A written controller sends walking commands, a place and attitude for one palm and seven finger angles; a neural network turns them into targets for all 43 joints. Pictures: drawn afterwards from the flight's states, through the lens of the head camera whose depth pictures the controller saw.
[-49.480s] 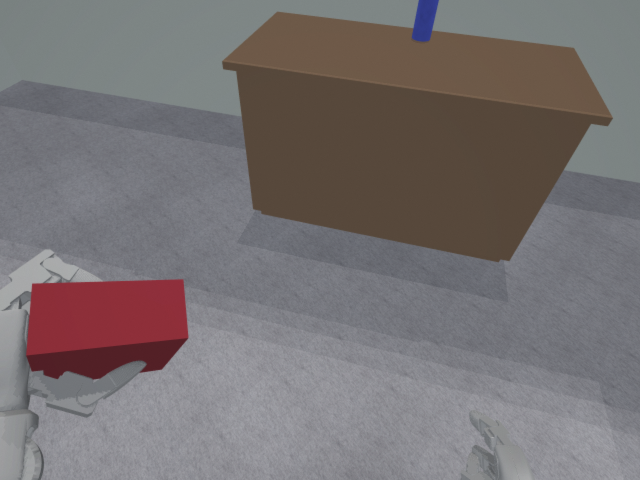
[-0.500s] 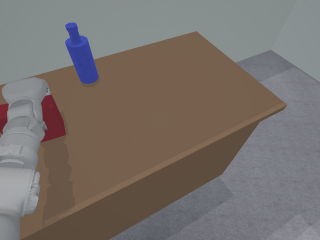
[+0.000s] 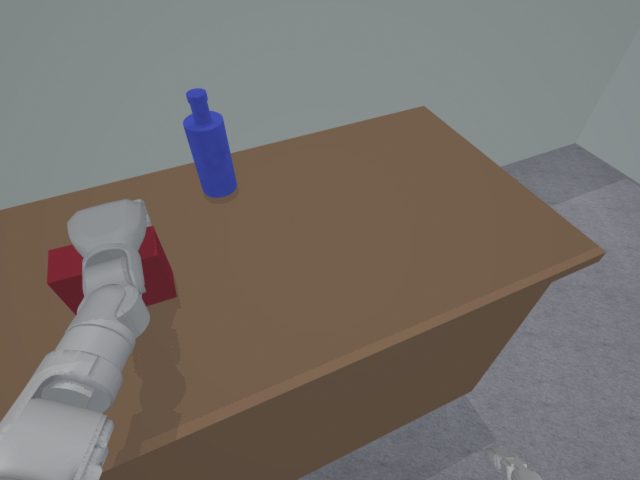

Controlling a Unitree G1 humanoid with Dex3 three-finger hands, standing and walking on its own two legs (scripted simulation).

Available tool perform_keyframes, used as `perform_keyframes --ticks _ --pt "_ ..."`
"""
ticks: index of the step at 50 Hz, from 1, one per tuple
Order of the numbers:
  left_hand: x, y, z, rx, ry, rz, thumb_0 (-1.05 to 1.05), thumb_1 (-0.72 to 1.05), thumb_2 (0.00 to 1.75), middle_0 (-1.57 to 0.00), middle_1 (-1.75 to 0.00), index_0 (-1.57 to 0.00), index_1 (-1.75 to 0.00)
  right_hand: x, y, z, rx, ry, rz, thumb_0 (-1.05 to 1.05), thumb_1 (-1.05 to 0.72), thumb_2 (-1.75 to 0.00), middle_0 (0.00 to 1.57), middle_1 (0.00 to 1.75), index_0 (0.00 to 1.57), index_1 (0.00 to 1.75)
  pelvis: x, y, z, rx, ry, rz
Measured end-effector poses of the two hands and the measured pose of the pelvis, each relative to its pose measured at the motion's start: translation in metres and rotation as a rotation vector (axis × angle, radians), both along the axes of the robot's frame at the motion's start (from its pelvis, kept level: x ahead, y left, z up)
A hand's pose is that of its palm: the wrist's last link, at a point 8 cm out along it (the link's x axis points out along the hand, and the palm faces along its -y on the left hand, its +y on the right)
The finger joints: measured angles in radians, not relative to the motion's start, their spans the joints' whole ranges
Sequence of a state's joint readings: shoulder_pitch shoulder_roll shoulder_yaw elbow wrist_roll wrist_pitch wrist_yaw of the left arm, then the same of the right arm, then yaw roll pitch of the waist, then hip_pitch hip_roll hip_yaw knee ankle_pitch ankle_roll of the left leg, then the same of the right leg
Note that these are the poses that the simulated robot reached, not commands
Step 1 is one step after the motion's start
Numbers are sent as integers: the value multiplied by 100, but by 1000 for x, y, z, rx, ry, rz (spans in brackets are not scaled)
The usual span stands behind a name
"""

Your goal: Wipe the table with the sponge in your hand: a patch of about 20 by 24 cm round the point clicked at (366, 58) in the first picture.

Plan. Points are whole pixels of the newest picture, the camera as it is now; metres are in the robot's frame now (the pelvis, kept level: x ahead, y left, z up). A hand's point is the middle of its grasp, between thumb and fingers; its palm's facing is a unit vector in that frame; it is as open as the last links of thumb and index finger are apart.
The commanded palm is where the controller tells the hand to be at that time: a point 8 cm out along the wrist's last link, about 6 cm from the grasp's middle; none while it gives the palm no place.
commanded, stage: wipe back along the third lane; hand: left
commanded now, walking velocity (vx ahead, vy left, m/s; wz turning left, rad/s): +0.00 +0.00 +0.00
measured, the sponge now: (122, 283) +0.37 +0.32 +0.02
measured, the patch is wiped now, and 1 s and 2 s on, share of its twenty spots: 0.90 0.95 1.00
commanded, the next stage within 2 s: slide back across to the middle lane in 1.10 s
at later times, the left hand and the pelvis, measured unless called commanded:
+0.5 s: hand (136, 283) +0.33 +0.27 +0.07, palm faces +0.02 -0.03 -1.00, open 9.8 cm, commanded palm +0.29 +0.24 +0.10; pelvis +0.02 -0.02 +0.01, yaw +0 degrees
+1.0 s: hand (141, 318) +0.28 +0.24 +0.07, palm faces +0.04 -0.05 -1.00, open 9.8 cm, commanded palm +0.23 +0.23 +0.10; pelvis +0.00 -0.03 +0.01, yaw -1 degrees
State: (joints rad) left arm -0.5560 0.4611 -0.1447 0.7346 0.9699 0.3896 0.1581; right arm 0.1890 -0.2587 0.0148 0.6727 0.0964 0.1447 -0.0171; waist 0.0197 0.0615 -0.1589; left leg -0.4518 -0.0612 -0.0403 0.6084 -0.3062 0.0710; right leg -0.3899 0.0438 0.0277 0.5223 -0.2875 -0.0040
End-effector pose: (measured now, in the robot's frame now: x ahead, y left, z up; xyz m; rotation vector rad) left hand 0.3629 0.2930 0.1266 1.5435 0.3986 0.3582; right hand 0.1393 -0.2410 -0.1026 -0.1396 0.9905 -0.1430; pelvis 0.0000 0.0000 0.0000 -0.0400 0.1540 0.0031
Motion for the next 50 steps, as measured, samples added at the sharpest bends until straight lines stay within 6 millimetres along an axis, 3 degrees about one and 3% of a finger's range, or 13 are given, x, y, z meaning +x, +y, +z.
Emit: perform_keyframes --ticks 9,18,38,50 --pt "-10 -10 0 1 -5 0 -1 -48 106 -70 -147 -73 -149 49 8 12 22 -84 68 1 -90 -89 20 30 20 30 12 -6 2 5 -19 11" --pt "-33 -25 1 -11 -37 -15 0 -47 105 -70 -147 -73 -148 69 8 14 61 -125 100 1 -90 -89 20 30 20 30 21 -13 4 11 -41 7" --pt "-76 -50 2 -41 -47 -11 1 -47 105 -70 -147 -73 -147 61 -16 24 43 -182 75 1 -90 -90 20 30 20 30 6 -28 6 25 -100 -13" --pt "-100 -58 1 -55 -62 -13 2 -47 105 -70 -147 -73 -147 53 -17 26 55 -205 68 1 -90 -90 20 30 20 30 -4 -31 6 28 -128 -21"
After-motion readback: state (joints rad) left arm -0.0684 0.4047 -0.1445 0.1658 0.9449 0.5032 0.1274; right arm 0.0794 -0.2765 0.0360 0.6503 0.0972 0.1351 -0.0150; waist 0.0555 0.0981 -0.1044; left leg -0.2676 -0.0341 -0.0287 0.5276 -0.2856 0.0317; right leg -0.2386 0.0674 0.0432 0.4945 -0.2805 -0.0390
